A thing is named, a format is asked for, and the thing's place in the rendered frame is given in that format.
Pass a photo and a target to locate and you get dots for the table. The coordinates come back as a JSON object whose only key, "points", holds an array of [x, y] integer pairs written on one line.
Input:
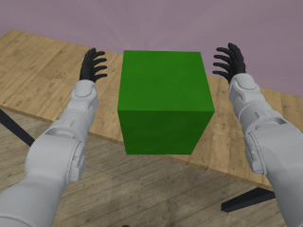
{"points": [[38, 75]]}

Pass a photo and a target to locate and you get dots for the robot right upper arm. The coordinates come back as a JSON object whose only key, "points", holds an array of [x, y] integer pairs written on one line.
{"points": [[277, 153]]}

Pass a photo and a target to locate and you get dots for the right robot hand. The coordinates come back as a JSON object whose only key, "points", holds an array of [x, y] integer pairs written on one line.
{"points": [[235, 62]]}

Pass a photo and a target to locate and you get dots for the right robot forearm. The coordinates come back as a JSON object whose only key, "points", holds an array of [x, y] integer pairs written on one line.
{"points": [[250, 106]]}

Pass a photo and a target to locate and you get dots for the left robot forearm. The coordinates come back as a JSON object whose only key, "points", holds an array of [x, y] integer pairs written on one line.
{"points": [[77, 118]]}

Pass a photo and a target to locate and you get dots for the carton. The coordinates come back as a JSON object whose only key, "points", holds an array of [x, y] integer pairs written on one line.
{"points": [[164, 102]]}

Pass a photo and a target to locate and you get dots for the left robot hand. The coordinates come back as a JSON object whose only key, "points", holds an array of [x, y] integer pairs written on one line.
{"points": [[88, 69]]}

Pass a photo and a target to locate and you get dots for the robot left upper arm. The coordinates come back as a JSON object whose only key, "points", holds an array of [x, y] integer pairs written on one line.
{"points": [[53, 163]]}

